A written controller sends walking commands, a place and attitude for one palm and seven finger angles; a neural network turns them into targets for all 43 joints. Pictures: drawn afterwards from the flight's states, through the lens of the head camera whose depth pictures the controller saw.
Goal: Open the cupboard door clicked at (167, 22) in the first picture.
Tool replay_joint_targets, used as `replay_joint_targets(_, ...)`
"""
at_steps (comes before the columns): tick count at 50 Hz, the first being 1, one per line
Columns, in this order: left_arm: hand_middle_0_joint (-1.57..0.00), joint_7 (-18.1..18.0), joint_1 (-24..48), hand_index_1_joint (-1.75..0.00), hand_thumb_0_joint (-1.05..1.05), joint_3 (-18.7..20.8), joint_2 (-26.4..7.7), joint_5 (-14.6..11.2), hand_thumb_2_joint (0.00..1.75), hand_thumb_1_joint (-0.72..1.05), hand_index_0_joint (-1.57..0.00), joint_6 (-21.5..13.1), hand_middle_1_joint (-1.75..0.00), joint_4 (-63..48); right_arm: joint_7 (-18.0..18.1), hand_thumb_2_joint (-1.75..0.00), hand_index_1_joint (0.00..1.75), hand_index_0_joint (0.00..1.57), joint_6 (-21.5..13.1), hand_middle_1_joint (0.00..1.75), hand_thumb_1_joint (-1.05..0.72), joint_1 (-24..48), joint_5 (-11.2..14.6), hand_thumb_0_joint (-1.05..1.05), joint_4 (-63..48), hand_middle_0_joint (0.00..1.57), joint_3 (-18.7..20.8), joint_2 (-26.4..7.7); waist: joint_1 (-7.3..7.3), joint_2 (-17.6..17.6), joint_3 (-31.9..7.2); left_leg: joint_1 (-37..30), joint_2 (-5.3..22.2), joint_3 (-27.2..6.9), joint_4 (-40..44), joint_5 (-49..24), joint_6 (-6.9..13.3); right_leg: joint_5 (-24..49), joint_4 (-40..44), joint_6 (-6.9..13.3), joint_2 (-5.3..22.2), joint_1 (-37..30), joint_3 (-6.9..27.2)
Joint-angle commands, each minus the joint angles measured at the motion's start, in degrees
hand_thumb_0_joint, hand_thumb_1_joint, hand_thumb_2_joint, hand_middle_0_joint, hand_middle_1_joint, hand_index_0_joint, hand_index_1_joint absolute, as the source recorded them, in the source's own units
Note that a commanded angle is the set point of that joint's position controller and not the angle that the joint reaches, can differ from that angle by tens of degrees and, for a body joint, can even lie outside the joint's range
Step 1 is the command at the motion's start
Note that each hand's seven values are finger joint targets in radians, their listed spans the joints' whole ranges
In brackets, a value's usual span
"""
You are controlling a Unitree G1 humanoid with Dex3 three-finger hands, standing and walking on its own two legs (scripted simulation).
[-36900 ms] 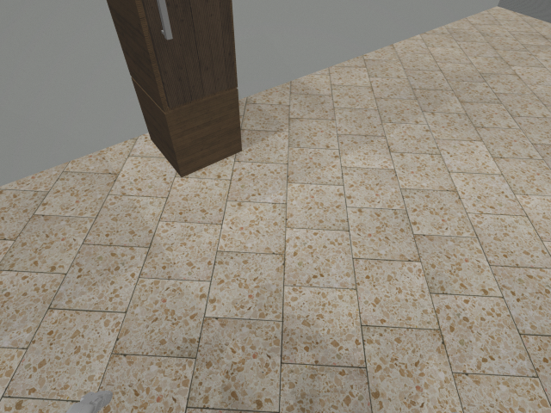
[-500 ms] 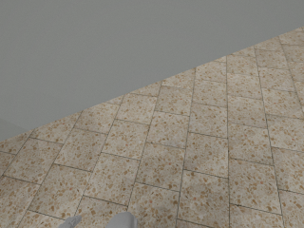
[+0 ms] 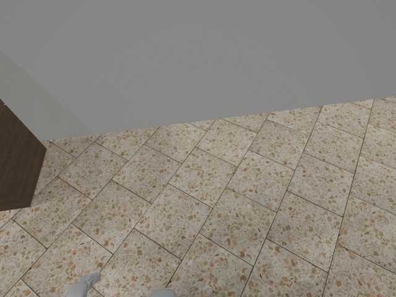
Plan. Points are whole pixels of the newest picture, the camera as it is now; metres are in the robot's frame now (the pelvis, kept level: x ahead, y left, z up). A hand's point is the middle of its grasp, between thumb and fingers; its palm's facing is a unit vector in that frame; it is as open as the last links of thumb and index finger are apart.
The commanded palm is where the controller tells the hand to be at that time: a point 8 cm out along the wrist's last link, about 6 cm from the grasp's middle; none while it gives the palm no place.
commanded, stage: turn to face it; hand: left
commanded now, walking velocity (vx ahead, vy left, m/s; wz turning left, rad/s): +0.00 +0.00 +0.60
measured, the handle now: out of the picture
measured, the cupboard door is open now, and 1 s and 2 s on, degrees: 50 50 50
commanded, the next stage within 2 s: take the last steps up to it in 1.56 s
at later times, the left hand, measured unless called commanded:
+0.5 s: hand out of the picture +0.00 +0.23 -0.16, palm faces +0.35 -0.90 -0.26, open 7.4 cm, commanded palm none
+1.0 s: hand out of the picture -0.04 +0.16 -0.16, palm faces +0.62 -0.75 -0.22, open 7.4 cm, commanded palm none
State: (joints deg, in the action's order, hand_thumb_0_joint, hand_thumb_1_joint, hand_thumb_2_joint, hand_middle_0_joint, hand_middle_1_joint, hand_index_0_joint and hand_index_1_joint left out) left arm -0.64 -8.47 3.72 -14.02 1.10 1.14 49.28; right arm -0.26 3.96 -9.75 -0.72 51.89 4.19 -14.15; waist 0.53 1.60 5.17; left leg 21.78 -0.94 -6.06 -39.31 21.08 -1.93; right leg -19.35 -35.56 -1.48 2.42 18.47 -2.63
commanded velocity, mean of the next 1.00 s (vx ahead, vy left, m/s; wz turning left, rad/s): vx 0.00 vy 0.00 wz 0.60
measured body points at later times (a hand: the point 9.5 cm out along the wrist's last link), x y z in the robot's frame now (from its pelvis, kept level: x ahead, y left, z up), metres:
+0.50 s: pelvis +0.01 +0.00 +0.01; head +0.06 +0.03 +0.45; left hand -0.02 +0.27 -0.14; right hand +0.19 -0.21 -0.12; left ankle -0.02 +0.11 -0.72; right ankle +0.02 -0.15 -0.66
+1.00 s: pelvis +0.03 -0.03 +0.00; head +0.07 +0.00 +0.45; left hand -0.07 +0.20 -0.14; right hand +0.28 -0.18 -0.13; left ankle -0.03 +0.07 -0.72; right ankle +0.07 -0.15 -0.72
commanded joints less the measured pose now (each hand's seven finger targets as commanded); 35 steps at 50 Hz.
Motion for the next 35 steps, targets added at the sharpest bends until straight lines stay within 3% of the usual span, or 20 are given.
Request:
replay_joint_targets(1, -0.20, -1.5, -3.2, -0.30, 0.00, 2.0, -9.6, 0.3, 0.90, 0.90, -0.20, -1.2, -0.30, -3.5, -0.4, -0.90, 0.30, 0.20, -1.2, 0.30, -0.90, 3.6, -0.3, 0.00, -6.2, 0.20, 2.2, -6.5, -1.30, -14.3, -4.6, 11.9, 1.9, 1.6, -29.5, 9.7, 0.2, 9.5, 20.7, 10.3, 22.0, -6.9, 17.0)
replay_joint_targets(3, -0.20, -1.3, -0.8, -0.30, 0.00, 1.1, -7.6, 0.1, 0.90, 0.90, -0.20, -1.2, -0.30, -4.2, -0.9, -0.90, 0.30, 0.20, -0.7, 0.30, -0.90, 3.1, -0.3, 0.00, -4.5, 0.20, 1.8, -5.3, 0.07, -14.3, -4.8, 11.2, 3.1, 4.7, -30.9, 5.9, -1.3, 20.4, 16.9, 8.8, 17.2, -7.8, 7.8)
replay_joint_targets(5, -0.20, -1.3, -1.9, -0.30, 0.00, 1.2, -7.4, 0.3, 0.90, 0.90, -0.20, -1.4, -0.30, -3.8, -1.4, -0.90, 0.30, 0.20, -0.5, 0.30, -0.90, 3.8, 0.0, 0.00, -4.5, 0.20, 1.2, -3.4, -0.34, -13.5, -5.5, 9.0, 2.7, 7.3, -23.9, 5.0, -1.9, 26.3, 15.7, 7.9, 15.9, -9.9, 2.5)
replay_joint_targets(10, -0.20, -1.2, -7.6, -0.30, 0.00, 2.2, -10.0, 0.6, 0.90, 0.90, -0.20, -1.5, -0.30, -1.6, -1.7, -0.90, 0.30, 0.20, -1.4, 0.30, -0.90, 7.4, 0.3, 0.00, -5.6, 0.20, 0.1, -1.6, -3.78, -12.7, -8.0, 4.1, 1.5, 11.9, -5.1, 5.9, -1.6, 35.3, 10.7, 8.1, 17.9, -17.4, 0.3)
replay_joint_targets(12, -0.20, -1.0, -7.6, -0.30, 0.00, 2.6, -10.8, 0.5, 0.90, 0.90, -0.20, -1.4, -0.30, -1.2, -1.4, -0.90, 0.30, 0.20, -1.7, 0.30, -0.90, 5.8, 0.3, 0.00, -5.4, 0.20, 0.0, -1.9, -3.01, -12.9, -8.7, 0.5, 0.9, 13.0, 1.0, 3.2, -1.0, 37.2, 8.0, 7.4, 18.6, -16.9, -0.8)
replay_joint_targets(14, -0.20, -0.7, -5.8, -0.30, 0.00, 2.8, -10.6, -0.1, 0.90, 0.90, -0.20, -1.2, -0.30, -1.3, -1.3, -0.90, 0.30, 0.20, -2.0, 0.30, -0.90, 2.1, 0.1, 0.00, -4.5, 0.20, 0.4, -3.5, -0.38, -10.6, -9.2, -8.6, 0.8, 12.5, 10.3, -6.3, -0.1, 30.5, 3.4, 4.1, 17.3, -10.7, -3.7)
replay_joint_targets(15, -0.20, -0.4, -4.8, -0.30, 0.00, 2.5, -9.2, -0.3, 0.90, 0.90, -0.20, -1.0, -0.30, -2.0, -1.2, -0.90, 0.30, 0.20, -2.5, 0.30, -0.90, -1.4, -0.1, 0.00, -3.8, 0.20, 1.2, -6.5, 1.72, -4.0, -11.4, -17.1, 4.9, 7.2, 15.5, -14.7, 1.5, 23.1, -4.9, 1.2, 15.4, -4.1, -6.2)
replay_joint_targets(16, -0.20, 0.0, -4.1, -0.30, 0.00, 1.7, -5.0, -0.8, 0.90, 0.90, -0.20, -0.6, -0.30, -4.1, -0.7, -0.90, 0.30, 0.20, -2.9, 0.30, -0.90, -5.3, -0.7, 0.00, -3.4, 0.20, 3.0, -13.2, 4.00, 13.9, -12.6, -25.2, 20.7, -14.4, 17.5, -34.0, 9.4, -8.1, -18.2, -3.6, 6.9, 12.2, -8.4)
replay_joint_targets(17, -0.20, -0.3, 0.8, -0.30, 0.00, 0.9, -4.8, -0.3, 0.90, 0.90, -0.20, 0.0, -0.30, -5.9, 0.1, -0.90, 0.30, 0.20, -2.4, 0.30, -0.90, -8.9, -0.6, 0.00, -2.0, 0.20, 3.4, -15.5, 5.69, 13.7, -12.0, -24.5, 25.9, -18.8, 17.4, -46.4, 15.9, -19.6, -26.6, -3.5, 4.6, 17.1, -1.9)
replay_joint_targets(18, -0.20, -0.4, 1.7, -0.30, 0.00, 1.1, -5.7, -0.3, 0.90, 0.90, -0.20, 0.2, -0.30, -6.6, 0.3, -0.90, 0.30, 0.20, -2.3, 0.30, -0.90, -8.1, -0.9, 0.00, -2.1, 0.20, 3.1, -15.4, 4.82, 8.5, -10.7, -20.4, 25.6, -15.4, 17.5, -37.3, 17.0, -16.4, -30.2, -2.7, 5.5, 16.3, 1.4)
replay_joint_targets(20, -0.20, -0.3, 1.4, -0.30, 0.00, 1.7, -5.6, 0.1, 0.90, 0.90, -0.20, 0.7, -0.30, -4.1, 1.1, -0.90, 0.30, 0.20, -2.8, 0.30, -0.90, -1.1, -0.9, 0.00, -3.9, 0.20, 2.1, -11.5, 1.79, 13.1, -7.6, -13.2, 17.7, -11.2, 19.0, -26.0, 12.7, -9.1, -30.6, -2.9, 5.1, 15.5, 2.7)
replay_joint_targets(22, -0.20, 0.2, 0.1, -0.30, 0.00, 1.6, -5.3, 0.0, 0.90, 0.90, -0.20, 0.9, -0.30, -2.9, 1.3, -0.90, 0.30, 0.20, -3.0, 0.30, -0.90, 0.6, -0.8, 0.00, -4.2, 0.20, 1.5, -10.2, 0.60, 9.8, -6.5, -12.1, 14.6, -8.5, 19.0, -27.8, 10.8, -5.7, -28.1, -3.1, 3.8, 13.5, 2.7)
replay_joint_targets(25, -0.20, 0.3, 0.3, -0.30, 0.00, 1.2, -4.5, -0.4, 0.90, 0.90, -0.20, 0.7, -0.30, -2.8, 1.3, -0.90, 0.30, 0.20, -3.1, 0.30, -0.90, -0.4, -0.8, 0.00, -4.0, 0.20, 1.9, -11.2, 0.76, 5.7, -8.6, -13.2, 13.7, -8.4, 17.8, -28.4, 10.9, -6.5, -20.2, -3.1, 2.0, 9.7, 1.8)
replay_joint_targets(28, -0.20, 0.2, -0.3, -0.30, 0.00, 1.0, -4.0, -0.6, 0.90, 0.90, -0.20, 0.5, -0.30, -3.1, 1.0, -0.90, 0.30, 0.20, -2.6, 0.30, -0.90, 0.4, -1.0, 0.00, -3.9, 0.20, 2.4, -11.4, 0.63, 8.1, -9.2, -11.2, 12.4, -10.0, 16.5, -26.7, 10.5, -6.4, -9.4, -2.7, -0.3, 3.3, 0.4)
replay_joint_targets(30, -0.20, 0.1, -4.0, -0.30, 0.00, 1.2, -4.7, -0.6, 0.90, 0.90, -0.20, 0.0, -0.30, -2.2, 0.9, -0.90, 0.30, 0.20, -2.2, 0.30, -0.90, 2.8, -0.6, 0.00, -4.5, 0.20, 2.6, -11.3, -1.34, 8.4, -8.8, -5.8, 10.7, -10.1, 14.2, -23.8, 8.9, -0.3, -0.4, -2.5, -1.7, -4.6, -0.6)
replay_joint_targets(31, -0.20, -0.1, -6.9, -0.30, 0.00, 1.7, -5.5, -0.6, 0.90, 0.90, -0.20, -0.3, -0.30, -1.7, 0.8, -0.90, 0.30, 0.20, -2.0, 0.30, -0.90, 4.4, -0.3, 0.00, -5.2, 0.20, 2.5, -10.5, -3.02, 6.9, -8.9, -1.1, 8.7, -9.3, 11.7, -18.7, 7.1, 4.7, 7.3, -2.2, -1.1, -11.0, -0.4)
replay_joint_targets(32, -0.20, -0.6, -9.4, -0.30, 0.00, 2.5, -9.5, 0.0, 0.90, 0.90, -0.20, -1.0, -0.30, -1.3, 0.4, -0.90, 0.30, 0.20, -2.0, 0.30, -0.90, 4.2, 0.3, 0.00, -6.0, 0.20, 2.1, -7.4, -4.35, -4.7, -9.3, 7.4, 3.3, -5.0, 3.2, -6.8, 3.6, 2.8, 17.4, -0.1, 7.8, -18.6, 8.8)
replay_joint_targets(33, -0.20, -1.0, -9.5, -0.30, 0.00, 3.4, -14.6, 0.8, 0.90, 0.90, -0.20, -1.3, -0.30, -1.6, 0.1, -0.90, 0.30, 0.20, -2.1, 0.30, -0.90, 4.8, 0.3, 0.00, -7.5, 0.20, 1.6, -4.0, -4.99, -21.5, -7.6, 14.4, -4.2, 4.9, -12.6, 12.5, -0.6, 8.1, 22.1, 6.8, 23.7, -18.1, 25.1)
replay_joint_targets(34, -0.20, -1.3, -8.7, -0.30, 0.00, 2.7, -13.8, 0.3, 0.90, 0.90, -0.20, -1.3, -0.30, -2.0, -0.1, -0.90, 0.30, 0.20, -1.8, 0.30, -0.90, 5.0, -0.2, 0.00, -7.2, 0.20, 2.0, -6.8, -4.38, -18.2, -7.0, 12.7, -0.3, 1.9, -24.5, 14.7, 0.1, 11.8, 21.2, 10.5, 26.2, -11.2, 23.8)
replay_joint_targets(35, -0.20, -1.5, -4.4, -0.30, 0.00, 2.2, -10.7, 0.2, 0.90, 0.90, -0.20, -1.3, -0.30, -3.0, -0.4, -0.90, 0.30, 0.20, -1.5, 0.30, -0.90, 3.2, -0.2, 0.00, -6.6, 0.20, 2.2, -6.3, -1.71, -13.7, -6.2, 12.0, 1.2, 1.2, -28.1, 10.7, 0.1, 11.9, 20.3, 10.7, 23.6, -9.2, 17.7)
